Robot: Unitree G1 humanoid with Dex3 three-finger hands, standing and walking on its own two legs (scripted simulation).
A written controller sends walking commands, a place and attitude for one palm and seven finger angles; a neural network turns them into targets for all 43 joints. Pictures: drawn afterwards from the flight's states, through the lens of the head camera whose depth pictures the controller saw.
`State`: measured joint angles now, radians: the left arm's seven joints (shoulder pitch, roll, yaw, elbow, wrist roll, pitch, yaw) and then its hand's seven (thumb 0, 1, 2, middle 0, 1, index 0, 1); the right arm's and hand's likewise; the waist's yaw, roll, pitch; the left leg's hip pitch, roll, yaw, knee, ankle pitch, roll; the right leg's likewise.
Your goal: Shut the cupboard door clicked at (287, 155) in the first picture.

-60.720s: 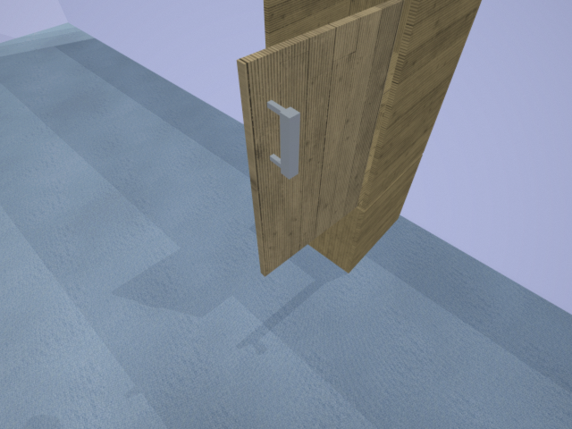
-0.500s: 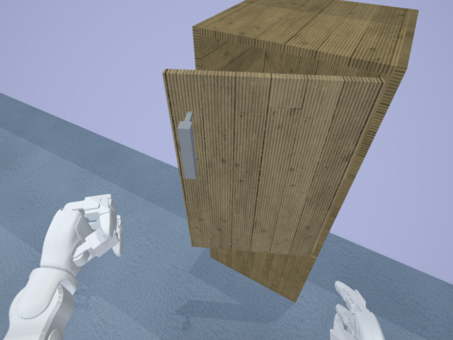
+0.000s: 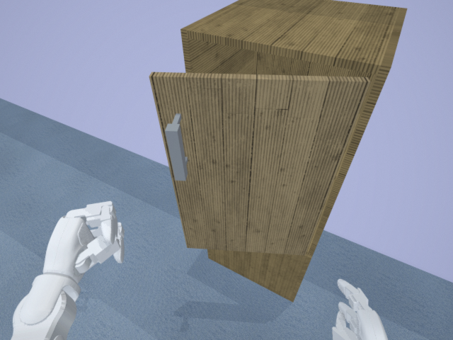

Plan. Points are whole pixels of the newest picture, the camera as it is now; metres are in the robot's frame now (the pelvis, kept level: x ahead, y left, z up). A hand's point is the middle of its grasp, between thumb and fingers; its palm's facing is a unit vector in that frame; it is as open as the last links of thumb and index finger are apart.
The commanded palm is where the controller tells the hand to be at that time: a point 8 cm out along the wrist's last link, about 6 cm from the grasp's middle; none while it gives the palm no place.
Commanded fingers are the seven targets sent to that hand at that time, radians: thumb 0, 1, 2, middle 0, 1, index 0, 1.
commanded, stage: bring the fist close to the handle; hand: left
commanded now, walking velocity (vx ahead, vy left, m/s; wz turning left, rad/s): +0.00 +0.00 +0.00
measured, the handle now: (179, 147) +0.45 +0.14 +0.12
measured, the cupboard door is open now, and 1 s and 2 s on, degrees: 24 24 20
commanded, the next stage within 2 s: push the door shut along its arc in 1.34 s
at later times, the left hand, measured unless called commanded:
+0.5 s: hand (154, 212) +0.28 +0.15 +0.12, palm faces +0.02 -1.00 -0.03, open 3.1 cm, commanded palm +0.26 +0.19 +0.13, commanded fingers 0.00 0.90 0.90 -1.30 -1.50 -1.30 -1.50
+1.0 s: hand (184, 187) +0.34 +0.11 +0.12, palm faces -0.01 -1.00 -0.01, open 3.1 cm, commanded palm +0.31 +0.16 +0.13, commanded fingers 0.00 0.90 0.90 -1.30 -1.50 -1.30 -1.50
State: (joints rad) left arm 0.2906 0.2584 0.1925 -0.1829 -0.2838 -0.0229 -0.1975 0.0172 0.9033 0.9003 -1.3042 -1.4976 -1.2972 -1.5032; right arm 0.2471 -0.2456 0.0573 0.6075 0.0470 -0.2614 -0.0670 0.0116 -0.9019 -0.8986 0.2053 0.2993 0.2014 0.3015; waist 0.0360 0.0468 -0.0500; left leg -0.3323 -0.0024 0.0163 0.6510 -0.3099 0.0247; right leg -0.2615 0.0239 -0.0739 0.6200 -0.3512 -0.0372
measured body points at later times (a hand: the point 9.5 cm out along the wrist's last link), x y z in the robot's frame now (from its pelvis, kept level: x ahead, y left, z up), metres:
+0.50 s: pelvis +0.01 +0.00 +0.00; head +0.00 -0.02 +0.45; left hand +0.28 +0.20 +0.12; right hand +0.18 -0.23 -0.07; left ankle +0.02 +0.10 -0.72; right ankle -0.01 -0.09 -0.72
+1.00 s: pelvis +0.01 +0.00 +0.00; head +0.00 -0.01 +0.45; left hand +0.33 +0.16 +0.13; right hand +0.17 -0.23 -0.08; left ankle +0.02 +0.10 -0.72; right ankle -0.01 -0.09 -0.72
